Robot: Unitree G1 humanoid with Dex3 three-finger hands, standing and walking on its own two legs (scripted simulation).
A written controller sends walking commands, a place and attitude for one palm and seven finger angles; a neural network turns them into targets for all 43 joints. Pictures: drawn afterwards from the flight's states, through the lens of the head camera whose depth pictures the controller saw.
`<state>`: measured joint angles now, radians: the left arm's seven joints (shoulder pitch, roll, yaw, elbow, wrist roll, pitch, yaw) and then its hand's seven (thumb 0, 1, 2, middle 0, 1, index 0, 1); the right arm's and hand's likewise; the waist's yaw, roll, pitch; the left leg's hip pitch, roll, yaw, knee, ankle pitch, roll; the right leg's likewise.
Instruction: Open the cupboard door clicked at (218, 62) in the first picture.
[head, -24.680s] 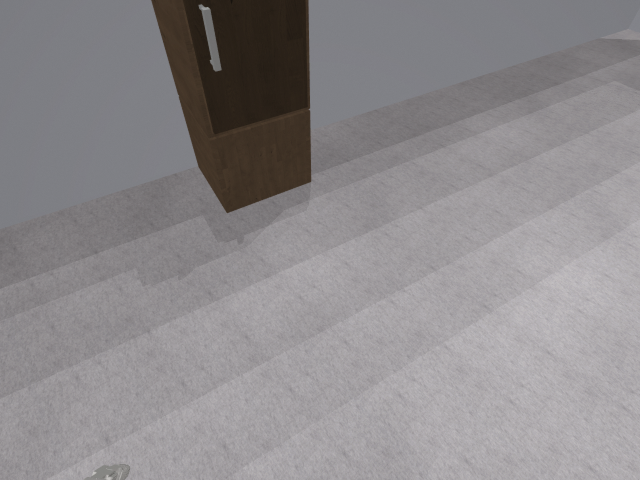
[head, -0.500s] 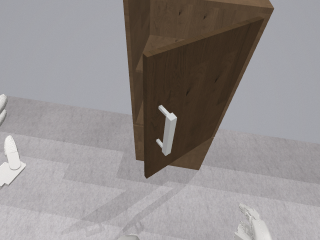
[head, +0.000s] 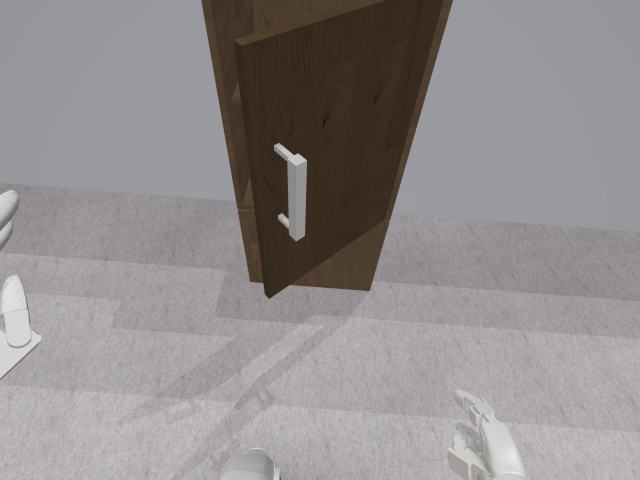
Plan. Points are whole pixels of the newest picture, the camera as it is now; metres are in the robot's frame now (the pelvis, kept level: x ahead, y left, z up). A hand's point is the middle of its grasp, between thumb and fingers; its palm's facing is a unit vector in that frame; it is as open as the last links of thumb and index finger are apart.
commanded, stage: stop stepping back and stand still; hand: left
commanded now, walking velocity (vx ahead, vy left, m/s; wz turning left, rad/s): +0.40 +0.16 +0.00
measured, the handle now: (289, 194) +0.55 +0.09 +0.01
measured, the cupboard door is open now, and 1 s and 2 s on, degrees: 44 44 44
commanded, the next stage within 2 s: let the arm hang, fingers relaxed in 0.56 s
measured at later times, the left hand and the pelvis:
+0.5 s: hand out of the picture +0.14 +0.26 +0.18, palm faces +0.48 -0.75 -0.45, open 7.4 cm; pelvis -0.05 -0.01 +0.01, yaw +0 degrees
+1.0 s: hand out of the picture -0.03 +0.19 -0.17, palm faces +0.11 -0.97 -0.19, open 6.8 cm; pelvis -0.05 +0.01 +0.00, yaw +3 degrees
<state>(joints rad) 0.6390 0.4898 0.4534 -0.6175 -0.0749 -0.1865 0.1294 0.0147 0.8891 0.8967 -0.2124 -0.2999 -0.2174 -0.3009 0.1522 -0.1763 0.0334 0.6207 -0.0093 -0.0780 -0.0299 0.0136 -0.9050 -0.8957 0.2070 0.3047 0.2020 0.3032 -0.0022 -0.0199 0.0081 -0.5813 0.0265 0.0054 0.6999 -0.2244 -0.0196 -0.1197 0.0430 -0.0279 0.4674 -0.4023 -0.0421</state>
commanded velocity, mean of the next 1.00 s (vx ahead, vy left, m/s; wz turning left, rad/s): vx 0.08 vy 0.02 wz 0.00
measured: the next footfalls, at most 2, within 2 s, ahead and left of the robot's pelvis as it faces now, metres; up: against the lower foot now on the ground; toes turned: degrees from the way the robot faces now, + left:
left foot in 0.12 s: +0.03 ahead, +0.13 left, +0.00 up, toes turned +5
